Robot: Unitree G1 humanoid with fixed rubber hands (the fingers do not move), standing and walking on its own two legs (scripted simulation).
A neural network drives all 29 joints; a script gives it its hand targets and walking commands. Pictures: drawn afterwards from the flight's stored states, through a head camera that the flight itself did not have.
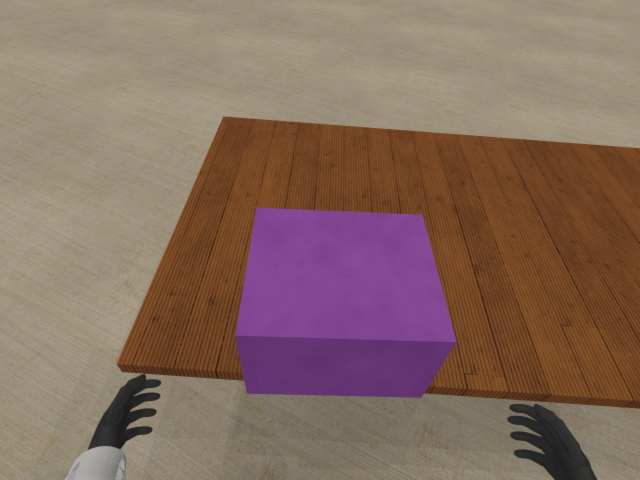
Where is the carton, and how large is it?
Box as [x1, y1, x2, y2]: [235, 208, 456, 397]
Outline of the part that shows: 256,208 235,334 247,393 420,397 456,341 422,215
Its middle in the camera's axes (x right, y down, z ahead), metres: +0.03 +0.08 +0.57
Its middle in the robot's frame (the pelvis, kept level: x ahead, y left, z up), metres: +0.37 -0.01 +0.00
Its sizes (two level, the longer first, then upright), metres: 0.252 0.215 0.163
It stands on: a table, 0.69 m high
